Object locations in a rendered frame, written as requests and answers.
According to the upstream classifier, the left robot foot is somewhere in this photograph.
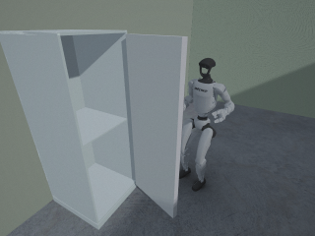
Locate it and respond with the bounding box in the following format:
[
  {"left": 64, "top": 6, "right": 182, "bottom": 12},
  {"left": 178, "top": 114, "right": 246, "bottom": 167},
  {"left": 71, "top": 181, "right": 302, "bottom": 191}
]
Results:
[{"left": 192, "top": 178, "right": 206, "bottom": 192}]

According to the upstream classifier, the robot left forearm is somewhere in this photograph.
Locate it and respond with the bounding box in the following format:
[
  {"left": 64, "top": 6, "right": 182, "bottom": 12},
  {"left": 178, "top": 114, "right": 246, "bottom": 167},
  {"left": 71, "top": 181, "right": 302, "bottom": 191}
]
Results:
[{"left": 223, "top": 102, "right": 235, "bottom": 116}]

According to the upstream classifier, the robot left hand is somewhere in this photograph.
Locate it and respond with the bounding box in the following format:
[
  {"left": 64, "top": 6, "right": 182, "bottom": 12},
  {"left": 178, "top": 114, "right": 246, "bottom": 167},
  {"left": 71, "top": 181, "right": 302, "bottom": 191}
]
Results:
[{"left": 212, "top": 109, "right": 226, "bottom": 123}]

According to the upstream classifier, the robot left upper arm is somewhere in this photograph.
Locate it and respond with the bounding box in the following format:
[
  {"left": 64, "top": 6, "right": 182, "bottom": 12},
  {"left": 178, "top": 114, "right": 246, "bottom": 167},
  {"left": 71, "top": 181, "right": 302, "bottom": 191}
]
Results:
[{"left": 213, "top": 83, "right": 232, "bottom": 107}]

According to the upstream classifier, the right robot foot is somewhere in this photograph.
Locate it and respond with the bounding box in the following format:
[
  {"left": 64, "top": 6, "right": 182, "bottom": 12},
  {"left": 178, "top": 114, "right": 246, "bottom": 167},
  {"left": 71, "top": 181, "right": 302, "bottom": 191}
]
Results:
[{"left": 179, "top": 167, "right": 191, "bottom": 179}]

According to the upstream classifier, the robot foot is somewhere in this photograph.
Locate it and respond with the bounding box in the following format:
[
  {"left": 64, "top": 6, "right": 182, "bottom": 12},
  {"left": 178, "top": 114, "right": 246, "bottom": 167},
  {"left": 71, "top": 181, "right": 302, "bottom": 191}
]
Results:
[
  {"left": 179, "top": 167, "right": 191, "bottom": 179},
  {"left": 192, "top": 178, "right": 206, "bottom": 192}
]

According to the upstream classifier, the fridge door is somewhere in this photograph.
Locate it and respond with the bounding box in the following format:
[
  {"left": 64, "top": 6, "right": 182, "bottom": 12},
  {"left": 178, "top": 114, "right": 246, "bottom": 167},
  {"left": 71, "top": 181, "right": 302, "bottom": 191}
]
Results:
[{"left": 125, "top": 33, "right": 188, "bottom": 218}]

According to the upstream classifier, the robot right forearm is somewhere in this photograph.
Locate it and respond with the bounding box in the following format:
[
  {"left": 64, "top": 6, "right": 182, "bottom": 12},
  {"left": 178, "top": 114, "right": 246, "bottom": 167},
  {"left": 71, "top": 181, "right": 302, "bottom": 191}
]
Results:
[{"left": 183, "top": 98, "right": 189, "bottom": 111}]

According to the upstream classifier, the robot right upper arm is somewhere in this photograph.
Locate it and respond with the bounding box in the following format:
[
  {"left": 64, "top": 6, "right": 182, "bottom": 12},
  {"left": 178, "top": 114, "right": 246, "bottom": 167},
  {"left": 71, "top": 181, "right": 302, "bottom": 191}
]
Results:
[{"left": 185, "top": 79, "right": 199, "bottom": 103}]

